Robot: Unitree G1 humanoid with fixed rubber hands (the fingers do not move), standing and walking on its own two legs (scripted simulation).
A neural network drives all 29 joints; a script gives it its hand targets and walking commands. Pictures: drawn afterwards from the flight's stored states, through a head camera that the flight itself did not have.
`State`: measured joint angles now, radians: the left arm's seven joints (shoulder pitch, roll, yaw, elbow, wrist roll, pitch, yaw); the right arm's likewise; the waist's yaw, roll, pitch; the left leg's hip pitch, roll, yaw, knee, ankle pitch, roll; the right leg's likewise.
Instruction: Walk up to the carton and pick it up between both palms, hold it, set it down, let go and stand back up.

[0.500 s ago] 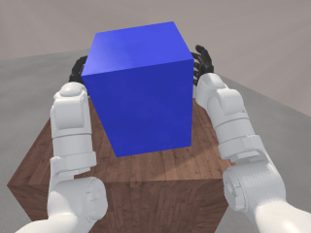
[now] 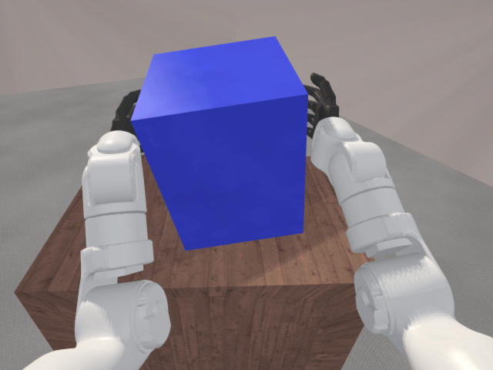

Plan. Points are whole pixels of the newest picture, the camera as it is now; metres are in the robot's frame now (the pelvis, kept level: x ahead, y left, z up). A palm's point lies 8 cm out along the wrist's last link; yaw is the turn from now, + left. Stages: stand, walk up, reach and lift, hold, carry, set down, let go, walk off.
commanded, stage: hold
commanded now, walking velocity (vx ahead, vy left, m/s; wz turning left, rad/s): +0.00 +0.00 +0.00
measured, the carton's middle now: (229, 145) +0.40 +0.00 +0.24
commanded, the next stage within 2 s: none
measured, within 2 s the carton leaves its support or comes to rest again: neither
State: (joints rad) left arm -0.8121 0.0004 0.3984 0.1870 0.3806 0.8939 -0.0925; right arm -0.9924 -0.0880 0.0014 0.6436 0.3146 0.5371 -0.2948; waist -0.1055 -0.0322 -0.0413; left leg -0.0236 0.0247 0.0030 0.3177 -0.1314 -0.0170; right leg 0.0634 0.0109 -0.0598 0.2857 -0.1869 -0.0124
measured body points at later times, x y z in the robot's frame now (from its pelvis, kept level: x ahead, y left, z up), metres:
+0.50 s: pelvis +0.00 +0.00 +0.00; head -0.08 +0.01 +0.44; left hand +0.38 +0.15 +0.27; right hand +0.38 -0.14 +0.29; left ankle +0.04 +0.13 -0.75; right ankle +0.00 -0.10 -0.75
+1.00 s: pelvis +0.00 +0.00 +0.00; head -0.07 +0.01 +0.44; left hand +0.38 +0.16 +0.27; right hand +0.39 -0.14 +0.29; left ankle +0.04 +0.13 -0.75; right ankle +0.00 -0.10 -0.75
